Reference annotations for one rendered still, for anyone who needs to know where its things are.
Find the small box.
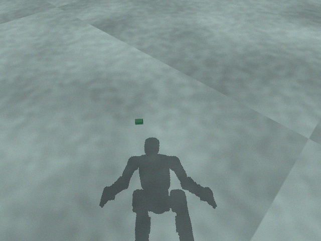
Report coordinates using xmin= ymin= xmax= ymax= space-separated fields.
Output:
xmin=135 ymin=118 xmax=143 ymax=125

